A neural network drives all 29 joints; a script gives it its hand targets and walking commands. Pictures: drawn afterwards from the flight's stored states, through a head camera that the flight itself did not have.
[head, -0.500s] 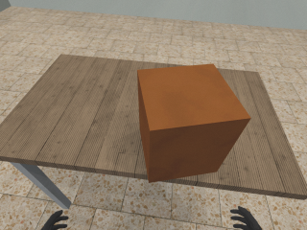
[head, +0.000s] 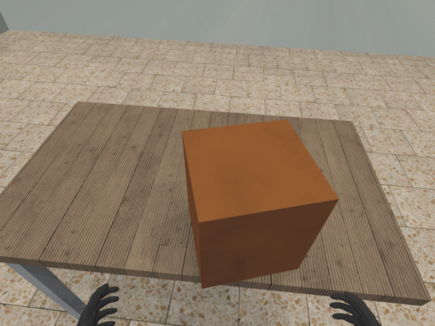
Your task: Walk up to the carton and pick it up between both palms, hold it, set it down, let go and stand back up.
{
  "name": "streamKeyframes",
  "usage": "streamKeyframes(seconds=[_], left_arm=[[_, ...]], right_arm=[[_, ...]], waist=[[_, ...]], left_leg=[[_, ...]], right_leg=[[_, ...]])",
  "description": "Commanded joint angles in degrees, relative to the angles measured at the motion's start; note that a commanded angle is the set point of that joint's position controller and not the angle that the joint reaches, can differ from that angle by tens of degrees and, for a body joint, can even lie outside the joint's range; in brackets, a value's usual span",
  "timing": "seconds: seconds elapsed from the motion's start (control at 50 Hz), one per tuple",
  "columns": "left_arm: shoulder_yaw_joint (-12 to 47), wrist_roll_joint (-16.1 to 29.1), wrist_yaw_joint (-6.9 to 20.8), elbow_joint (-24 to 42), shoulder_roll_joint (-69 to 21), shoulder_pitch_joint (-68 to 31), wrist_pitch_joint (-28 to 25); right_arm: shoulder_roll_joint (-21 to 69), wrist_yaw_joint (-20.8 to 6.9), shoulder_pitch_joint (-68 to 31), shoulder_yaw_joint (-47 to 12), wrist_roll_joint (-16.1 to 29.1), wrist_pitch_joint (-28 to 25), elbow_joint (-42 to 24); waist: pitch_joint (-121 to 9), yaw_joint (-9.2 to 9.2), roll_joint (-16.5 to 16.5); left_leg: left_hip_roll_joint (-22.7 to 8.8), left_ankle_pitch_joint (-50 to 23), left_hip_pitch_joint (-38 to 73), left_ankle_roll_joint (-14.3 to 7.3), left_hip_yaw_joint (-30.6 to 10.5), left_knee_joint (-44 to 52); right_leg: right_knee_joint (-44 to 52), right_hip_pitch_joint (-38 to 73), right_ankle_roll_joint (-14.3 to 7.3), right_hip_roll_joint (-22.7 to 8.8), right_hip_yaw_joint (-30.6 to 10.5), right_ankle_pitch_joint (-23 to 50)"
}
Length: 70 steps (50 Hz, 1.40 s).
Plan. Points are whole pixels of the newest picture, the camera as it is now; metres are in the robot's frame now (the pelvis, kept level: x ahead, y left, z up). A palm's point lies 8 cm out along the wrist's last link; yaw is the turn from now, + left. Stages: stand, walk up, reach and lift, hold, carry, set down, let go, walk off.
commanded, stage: reach and lift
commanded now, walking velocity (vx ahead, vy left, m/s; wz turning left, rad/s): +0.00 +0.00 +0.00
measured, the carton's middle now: (244, 204) +0.37 +0.00 +0.04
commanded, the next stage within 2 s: none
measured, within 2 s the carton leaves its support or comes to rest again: neither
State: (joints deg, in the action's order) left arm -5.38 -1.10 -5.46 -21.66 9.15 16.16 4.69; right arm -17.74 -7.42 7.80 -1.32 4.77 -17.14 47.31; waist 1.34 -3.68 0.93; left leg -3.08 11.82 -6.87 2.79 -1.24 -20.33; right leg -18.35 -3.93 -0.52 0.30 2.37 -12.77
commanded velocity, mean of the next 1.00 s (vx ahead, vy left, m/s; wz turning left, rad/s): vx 0.00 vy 0.00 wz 0.00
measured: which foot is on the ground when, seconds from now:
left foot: down 0.00-1.00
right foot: down 0.00-1.00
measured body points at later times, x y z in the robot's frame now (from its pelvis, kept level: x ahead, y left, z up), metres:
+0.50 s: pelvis -0.01 -0.01 +0.00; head -0.03 +0.01 +0.45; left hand +0.15 +0.21 -0.02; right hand +0.18 -0.25 -0.02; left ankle -0.01 +0.15 -0.75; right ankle -0.03 -0.11 -0.75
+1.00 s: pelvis -0.02 -0.01 +0.00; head -0.03 +0.00 +0.45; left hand +0.19 +0.18 +0.03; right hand +0.20 -0.26 +0.02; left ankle -0.01 +0.15 -0.75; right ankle -0.03 -0.11 -0.75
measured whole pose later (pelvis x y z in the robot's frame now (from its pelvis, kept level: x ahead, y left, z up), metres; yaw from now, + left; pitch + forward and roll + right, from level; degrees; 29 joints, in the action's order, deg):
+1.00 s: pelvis -0.02 -0.01 +0.00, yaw -3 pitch -2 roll +1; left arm -0.3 -0.5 -13.9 2.3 0.0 17.2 4.5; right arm -23.6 -10.4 10.4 -3.7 22.0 -12.2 21.6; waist -0.1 -3.4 2.0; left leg -4.1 8.6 -6.0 3.7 1.4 -16.8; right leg -20.7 -7.2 -1.9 1.8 -1.2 -11.5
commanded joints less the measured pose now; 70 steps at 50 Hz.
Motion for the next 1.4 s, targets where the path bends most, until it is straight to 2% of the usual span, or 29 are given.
streamKeyframes(seconds=[0.0, 0.12, 0.28, 0.32, 0.5, 0.68, 0.76, 0.78, 0.86, 0.98, 1.02, 1.1, 1.26, 1.38], left_arm=[[-0.83, -0.07, -0.95, 9.06, 4.11, -1.84, -3.52], [0.37, 0.25, -1.46, 11.61, 1.68, 1.58, -5.02], [1.58, -0.34, -2.96, 16.63, -1.23, 3.59, -6.18], [2.09, -0.7, -3.53, 18.44, -2.2, 3.98, -6.28], [4.0, -0.23, -5.19, 23.96, -4.11, 6.09, -7.6], [5.97, 1.1, -7.81, 27.35, -5.51, 2.65, -9.26], [6.38, 1.43, -8.87, 28.27, -6.55, 0.48, -9.13], [6.21, 1.45, -8.89, 27.89, -6.88, 0.69, -8.69], [5.47, 0.72, -9.08, 29.3, -7.4, -2.37, -5.18], [3.64, -0.03, -8.26, 34.15, -7.54, -2.84, -0.21], [3.15, -0.28, -7.95, 35.66, -7.63, -4.34, 1.18], [2.5, 0.17, -7.33, 37.68, -7.67, -5.32, 4.09], [1.83, 1.42, -6.88, 42.44, -7.08, -10.35, 9.84], [0.45, 2.2, -6.41, 44.01, -6.64, -13.56, 15.17]], right_arm=[[-9.43, -0.39, -6.28, 2.07, 2.63, -4.44, -6.94], [-11.35, -1.27, -4.2, 1.35, 5.57, -5.46, -10.21], [-12.04, -2.69, -0.64, 0.78, 9.23, -4.35, -15.49], [-12.29, -3.25, 0.69, 0.73, 10.35, -3.72, -15.78], [-11.73, -4.07, 4.33, 1.12, 12.7, -1.8, -22.75], [-11.88, -4.27, 2.08, 2.53, 14.27, -1.43, -29.4], [-12.91, -4.27, 0.39, 2.66, 15.25, -1.27, -30.21], [-12.85, -4.2, 0.49, 2.26, 15.41, -1.09, -30.33], [-13.69, -3.82, -2.49, 1.75, 16.49, 1.06, -30.65], [-14.58, -2.21, -4.05, 0.95, 18.14, 4.0, -33.89], [-14.95, -1.71, -5.77, 0.7, 18.78, 4.94, -34.27], [-15.17, -1.0, -7.92, 0.8, 18.85, 7.12, -36.47], [-16.49, -0.23, -13.94, 2.26, 19.06, 11.73, -38.72], [-17.45, 0.64, -18.34, 2.61, 19.24, 15.58, -39.25]], waist=[[-7.18, -0.19, -0.31], [-6.57, -0.19, 1.97], [-4.24, -0.25, 1.42], [-3.48, 0.08, 0.67], [-1.37, 0.45, 2.07], [-1.72, 0.14, 2.85], [-2.73, 0.08, 3.25], [-2.21, 0.04, 4.31], [-2.2, -0.17, 4.02], [-5.16, -0.09, 3.99], [-5.3, -0.07, 3.17], [-5.87, -0.16, 3.37], [-7.69, 0.05, 1.46], [-8.02, 0.09, 1.94]], left_leg=[[4.34, -23.7, 5.78, -0.81, 3.12, -0.6], [4.14, -25.59, 6.03, -0.78, 2.91, -0.05], [3.84, -22.52, 5.42, -0.91, 3.34, 1.92], [3.62, -20.94, 5.83, -0.88, 3.4, 2.53], [3.56, -12.27, 3.26, -1.85, 4.24, 4.24], [3.45, -4.66, 0.62, -2.23, 4.91, 4.26], [3.26, -4.16, 0.86, -2.21, 4.8, 3.9], [3.31, -4.25, 0.81, -2.43, 4.91, 3.91], [3.37, -4.77, 1.5, -2.58, 4.95, 4.34], [3.94, -12.81, 4.93, -2.35, 4.86, 3.84], [3.9, -14.48, 5.89, -2.11, 4.7, 3.86], [3.89, -15.74, 7.33, -2.2, 4.53, 4.08], [3.4, -17.08, 9.67, -1.7, 4.05, 4.21], [3.19, -18.23, 10.63, -1.64, 3.94, 4.15]], right_leg=[[3.43, -1.06, -1.57, 2.61, 0.05, 12.35], [3.95, -0.51, -2.02, 3.06, -0.32, 14.61], [4.85, -1.68, -2.97, 2.82, -1.29, 11.07], [5.24, -2.61, -3.37, 2.79, -1.48, 8.76], [5.21, -4.56, -3.4, 1.85, -2.89, 3.71], [4.21, -7.88, -3.49, 1.47, -3.52, -4.2], [3.66, -8.85, -3.63, 1.74, -3.64, -4.82], [3.78, -8.58, -3.53, 1.69, -3.84, -4.51], [3.93, -8.18, -3.74, 1.65, -4.51, -3.11], [3.58, -4.4, -3.3, 2.07, -5.18, 8.98], [3.64, -4.21, -3.31, 2.29, -5.11, 10.57], [4.22, -4.21, -3.41, 2.53, -5.14, 11.4], [4.93, -5.25, -4.03, 3.21, -4.54, 10.07], [5.23, -5.15, -3.92, 3.52, -4.4, 10.61]])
